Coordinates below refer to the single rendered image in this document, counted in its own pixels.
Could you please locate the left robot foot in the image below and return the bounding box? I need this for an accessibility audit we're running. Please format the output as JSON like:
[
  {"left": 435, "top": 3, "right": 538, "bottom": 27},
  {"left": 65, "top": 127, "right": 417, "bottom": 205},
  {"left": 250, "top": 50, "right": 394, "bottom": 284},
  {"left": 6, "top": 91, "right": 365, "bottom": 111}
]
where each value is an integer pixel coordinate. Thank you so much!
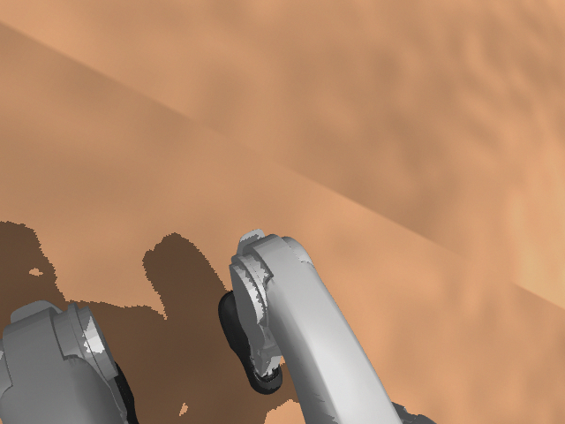
[{"left": 114, "top": 362, "right": 139, "bottom": 424}]

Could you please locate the right robot hand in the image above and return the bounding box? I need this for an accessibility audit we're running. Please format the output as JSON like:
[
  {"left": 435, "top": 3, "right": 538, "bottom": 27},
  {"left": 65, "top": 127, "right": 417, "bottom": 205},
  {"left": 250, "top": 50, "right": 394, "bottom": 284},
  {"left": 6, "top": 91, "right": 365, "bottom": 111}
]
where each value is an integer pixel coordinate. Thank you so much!
[{"left": 392, "top": 402, "right": 437, "bottom": 424}]

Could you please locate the right robot foot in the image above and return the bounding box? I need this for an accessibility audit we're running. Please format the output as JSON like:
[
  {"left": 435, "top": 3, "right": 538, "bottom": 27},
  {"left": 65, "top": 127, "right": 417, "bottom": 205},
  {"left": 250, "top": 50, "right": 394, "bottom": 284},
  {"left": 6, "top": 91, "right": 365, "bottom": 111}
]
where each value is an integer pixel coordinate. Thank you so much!
[{"left": 218, "top": 291, "right": 283, "bottom": 395}]

